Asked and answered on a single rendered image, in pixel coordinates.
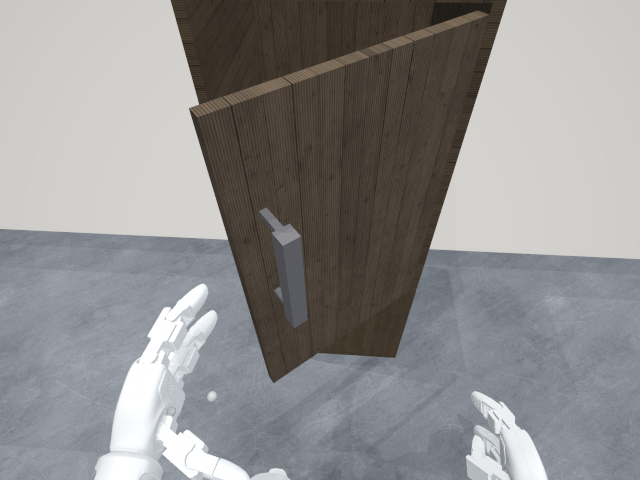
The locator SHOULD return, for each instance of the robot right hand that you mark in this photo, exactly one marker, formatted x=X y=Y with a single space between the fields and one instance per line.
x=513 y=456

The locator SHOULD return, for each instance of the robot left hand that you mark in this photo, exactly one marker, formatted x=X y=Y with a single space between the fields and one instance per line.
x=154 y=384

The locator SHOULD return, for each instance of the handle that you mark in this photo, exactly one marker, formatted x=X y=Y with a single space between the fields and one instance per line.
x=289 y=258

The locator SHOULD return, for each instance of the robot left forearm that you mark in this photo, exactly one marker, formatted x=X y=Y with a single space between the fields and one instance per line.
x=127 y=466

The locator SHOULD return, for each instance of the cupboard door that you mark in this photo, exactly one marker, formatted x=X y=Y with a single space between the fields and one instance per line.
x=351 y=153

